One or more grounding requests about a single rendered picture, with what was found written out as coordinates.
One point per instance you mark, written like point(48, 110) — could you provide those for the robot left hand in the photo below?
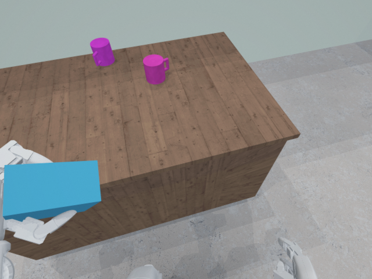
point(30, 229)

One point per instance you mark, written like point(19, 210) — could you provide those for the robot right hand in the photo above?
point(300, 268)

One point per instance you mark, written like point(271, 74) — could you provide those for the robot left thigh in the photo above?
point(145, 272)

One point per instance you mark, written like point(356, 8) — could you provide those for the table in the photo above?
point(205, 137)

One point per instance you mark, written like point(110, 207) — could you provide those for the sponge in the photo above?
point(42, 190)

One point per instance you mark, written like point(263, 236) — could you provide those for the left robot forearm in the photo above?
point(7, 270)

